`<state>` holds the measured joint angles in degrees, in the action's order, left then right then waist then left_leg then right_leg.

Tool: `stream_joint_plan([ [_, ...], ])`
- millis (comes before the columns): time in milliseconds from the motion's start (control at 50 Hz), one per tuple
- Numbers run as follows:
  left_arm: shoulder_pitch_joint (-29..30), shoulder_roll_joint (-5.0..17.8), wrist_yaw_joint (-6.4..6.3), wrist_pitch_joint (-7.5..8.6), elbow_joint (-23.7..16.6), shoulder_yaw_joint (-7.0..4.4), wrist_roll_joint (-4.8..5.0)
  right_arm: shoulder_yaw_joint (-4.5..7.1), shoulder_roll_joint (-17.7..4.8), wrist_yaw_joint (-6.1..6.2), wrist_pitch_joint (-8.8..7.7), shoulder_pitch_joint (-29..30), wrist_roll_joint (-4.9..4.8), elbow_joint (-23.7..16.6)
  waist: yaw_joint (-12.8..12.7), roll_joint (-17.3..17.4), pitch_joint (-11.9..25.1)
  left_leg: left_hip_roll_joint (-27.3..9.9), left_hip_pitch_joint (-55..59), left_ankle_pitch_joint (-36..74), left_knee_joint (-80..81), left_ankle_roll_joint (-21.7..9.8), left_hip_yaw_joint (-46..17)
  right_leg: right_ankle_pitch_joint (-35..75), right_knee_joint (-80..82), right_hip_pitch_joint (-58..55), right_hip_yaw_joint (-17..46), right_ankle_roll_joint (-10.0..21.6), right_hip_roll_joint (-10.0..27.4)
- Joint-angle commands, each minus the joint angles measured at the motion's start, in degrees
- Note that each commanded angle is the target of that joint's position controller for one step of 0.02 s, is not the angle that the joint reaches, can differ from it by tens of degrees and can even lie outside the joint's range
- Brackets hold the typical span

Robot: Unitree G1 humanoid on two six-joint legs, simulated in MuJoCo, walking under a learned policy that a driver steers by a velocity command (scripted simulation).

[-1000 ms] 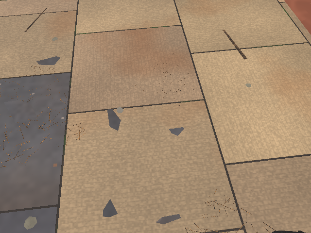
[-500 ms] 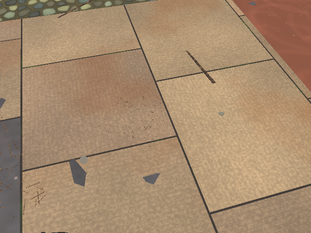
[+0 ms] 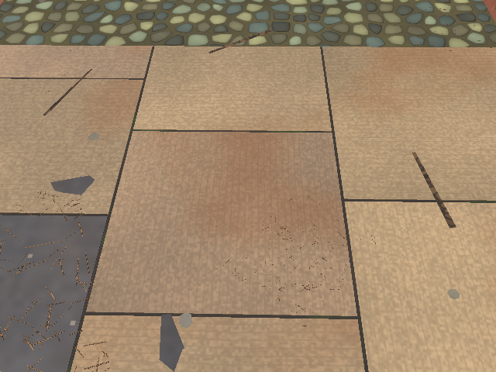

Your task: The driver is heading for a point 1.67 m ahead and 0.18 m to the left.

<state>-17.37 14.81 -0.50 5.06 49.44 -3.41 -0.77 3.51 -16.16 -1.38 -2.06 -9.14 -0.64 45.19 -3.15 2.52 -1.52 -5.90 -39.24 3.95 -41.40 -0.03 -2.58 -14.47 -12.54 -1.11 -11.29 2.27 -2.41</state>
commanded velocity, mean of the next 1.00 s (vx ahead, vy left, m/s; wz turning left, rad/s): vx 0.09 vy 0.00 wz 0.26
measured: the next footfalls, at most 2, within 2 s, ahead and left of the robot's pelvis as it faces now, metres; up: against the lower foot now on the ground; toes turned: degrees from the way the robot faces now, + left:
left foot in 0.14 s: +0.24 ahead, +0.12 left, +0.00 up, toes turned +8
right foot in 0.58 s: +0.28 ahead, -0.12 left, +0.00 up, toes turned +15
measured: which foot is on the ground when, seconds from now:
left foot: up 0.00-0.12, down 0.14-1.00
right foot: down 0.00-0.12, up 0.14-0.56, down 0.58-1.00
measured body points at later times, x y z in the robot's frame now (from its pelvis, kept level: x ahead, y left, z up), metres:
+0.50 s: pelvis +0.17 +0.02 -0.01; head +0.20 +0.04 +0.44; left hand +0.24 +0.32 -0.12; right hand +0.38 -0.21 -0.10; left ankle +0.20 +0.11 -0.74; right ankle +0.25 -0.14 -0.71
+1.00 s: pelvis +0.23 -0.01 -0.01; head +0.24 -0.01 +0.44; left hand +0.28 +0.27 -0.13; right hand +0.41 -0.23 -0.13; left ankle +0.20 +0.11 -0.74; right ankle +0.24 -0.13 -0.74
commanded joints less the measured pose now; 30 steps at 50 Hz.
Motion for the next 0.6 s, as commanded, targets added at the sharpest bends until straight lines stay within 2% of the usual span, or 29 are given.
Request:
stream_joint_plan([
  [20,1.5,10.3,-1.13,-0.74,-2.8,-2.36,0.81,0.06,-1.6,-1.47,-0.82,5.9,0.37,-6.5,-0.2,-5.3,-2.3,1.9,3.6,0.8,5.4,-0.8,4.3,37.1,-0.5,2.3,0.9,5.8,16.1],
  [60,2.5,11.6,-1.73,-2.06,-3.0,-2.86,1.68,0.85,-3.3,-2.27,-0.59,4.0,0.44,-7.4,1.6,-6.8,-0.2,3.9,5.8,-5.1,6.5,-2.4,5.8,46.3,-6.2,-1.5,0.7,4.7,17.1],
  [80,3.6,12.2,-2.15,-2.66,-3.4,-3.13,2.07,1.47,-4.6,-2.52,-0.51,1.2,0.52,-7.2,3.3,-7.7,1.6,5.6,9.0,-8.2,6.7,-3.4,6.9,51.9,-10.9,-2.3,0.6,3.9,17.2],
  [100,4.5,12.4,-2.45,-3.24,-3.9,-3.27,2.21,2.48,-6.5,-2.52,-0.51,-3.8,0.43,-6.3,5.9,-7.5,4.3,7.4,14.6,-9.2,8.2,-4.7,7.5,53.8,-18.2,-1.9,0.4,2.9,16.4],
  [120,5.5,11.6,-2.49,-3.46,-4.4,-2.95,2.34,3.89,-9.2,-1.81,-0.68,-10.6,0.51,-4.7,9.7,-5.3,7.7,9.1,24.3,-2.7,14.1,-6.6,6.9,48.5,-29.5,1.4,-0.7,0.5,13.6],
  [140,2.1,8.3,-2.08,-2.92,-5.3,-1.76,0.33,5.12,-14.4,-0.21,-0.38,-13.4,0.68,-4.8,9.3,4.5,12.8,0.0,39.4,21.2,12.9,-10.3,-5.7,21.7,-46.6,14.4,-0.8,-3.2,9.2],
  [160,-5.0,3.0,-0.95,-2.01,-6.7,0.07,-1.69,5.1,-18.5,0.3,-0.33,-9.7,1.83,-7.0,2.3,13.5,20.7,-14.5,55.8,42.0,10.5,-23.8,-31.5,-27.3,-67.0,34.2,6.7,-7.2,-2.3],
  [180,-2.4,8.3,0.0,-1.27,-5.9,-0.71,0.16,4.47,-14.9,-0.17,-0.08,-10.3,1.51,-8.7,7.0,4.8,29.0,-15.0,56.2,31.7,14.8,-25.6,-33.5,-25.8,-71.2,36.0,17.7,-6.3,-0.5],
  [200,3.2,9.6,0.1,-1.23,-7.6,-1.14,1.94,3.85,-12.2,-0.25,-0.11,-6.4,0.85,-9.5,7.0,1.9,21.4,-12.0,50.2,22.9,16.7,-22.7,-26.7,-20.6,-69.1,39.5,17.6,-5.0,1.8],
  [220,5.6,9.0,-0.61,-1.56,-7.7,-1.13,1.42,3.3,-9.9,0.04,0.16,-3.4,-0.29,-9.5,5.5,-2.6,14.1,-8.7,42.0,15.4,18.6,-19.2,-21.7,-16.0,-64.3,40.5,16.6,-5.0,4.0],
  [240,6.5,9.3,-1.37,-2.3,-7.6,-1.41,0.58,2.81,-8.4,0.49,0.61,-1.2,-0.57,-9.9,4.1,-2.8,10.0,-6.7,34.4,10.9,20.4,-17.4,-19.1,-13.1,-60.1,38.8,16.5,-5.2,5.3],
  [260,5.8,9.6,-1.58,-3.13,-7.8,-1.7,0.43,2.65,-8.1,0.82,0.97,-0.2,0.14,-10.4,2.4,-1.0,8.6,-5.2,28.5,8.8,22.0,-16.6,-17.8,-11.4,-57.5,34.9,16.6,-5.2,5.6],
  [280,4.5,9.0,-1.65,-3.7,-7.5,-1.69,0.35,2.67,-8.2,0.96,1.11,0.6,0.94,-10.8,1.6,0.3,8.4,-4.7,25.2,9.7,22.6,-16.4,-16.6,-10.3,-55.8,32.4,15.8,-5.5,5.2],
  [300,3.2,8.0,-1.76,-3.98,-7.1,-1.48,0.32,2.71,-8.4,1.14,1.07,0.7,1.3,-11.0,1.2,1.2,9.0,-4.1,23.7,12.3,22.6,-16.5,-15.0,-9.6,-53.4,30.9,15.2,-6.0,5.0],
  [340,3.1,7.0,-2.2,-4.29,-6.9,-1.16,0.16,2.8,-8.9,1.67,1.04,0.0,1.29,-10.6,1.4,1.7,10.5,-3.7,23.3,15.3,21.9,-16.2,-13.1,-7.7,-48.5,30.1,14.8,-6.9,4.8],
  [400,5.1,6.6,-2.43,-4.98,-7.3,-0.91,0.4,2.51,-8.7,2.45,1.83,0.5,1.02,-10.4,2.4,3.0,11.5,-2.7,22.9,4.3,22.2,-14.5,-12.5,-3.0,-42.3,28.5,15.1,-7.6,5.4],
  [460,7.6,6.6,-2.26,-5.25,-7.9,-0.86,0.7,1.95,-8.0,2.56,2.49,1.3,1.49,-10.0,3.6,4.8,8.9,-2.1,20.6,-9.9,23.5,-13.4,-13.7,-1.3,-35.7,25.8,14.9,-7.4,5.5],
  [520,8.3,6.5,-1.75,-4.46,-8.1,-0.78,0.75,1.24,-6.8,2.16,2.74,0.8,1.64,-9.0,4.4,5.6,7.2,-2.7,21.7,-12.5,21.6,-12.9,-15.8,-2.8,-28.0,22.6,14.4,-6.5,5.1],
  [560,6.0,5.3,-1.01,-3.59,-7.3,-0.55,0.46,0.26,-5.0,2.02,2.88,1.2,1.13,-8.3,2.1,4.5,6.8,-1.4,21.3,-10.8,18.3,-10.5,-15.4,4.5,-14.8,15.4,12.8,-4.8,4.1],
  [580,5.7,6.5,-0.74,-3.2,-7.3,-0.6,-0.37,-0.33,-3.5,1.97,2.6,-1.4,1.3,-7.4,2.5,2.3,6.7,0.6,20.0,-12.2,16.6,-7.6,-14.5,10.8,-10.4,11.1,15.5,-3.4,6.7],
  [600,5.5,10.9,-0.9,-3.09,-8.0,-1.3,-1.18,-0.59,-2.5,1.9,2.16,-4.4,2.29,-7.2,5.1,-5.9,7.3,5.4,17.8,-18.8,9.9,-4.3,-9.9,21.6,-9.8,8.3,23.0,-0.2,14.7],
])
Keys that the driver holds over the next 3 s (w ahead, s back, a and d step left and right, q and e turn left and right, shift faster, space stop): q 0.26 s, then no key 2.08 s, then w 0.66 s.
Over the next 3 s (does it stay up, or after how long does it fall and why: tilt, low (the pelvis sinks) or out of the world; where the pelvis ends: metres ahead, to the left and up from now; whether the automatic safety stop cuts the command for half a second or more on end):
stays up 0.41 0.07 0.00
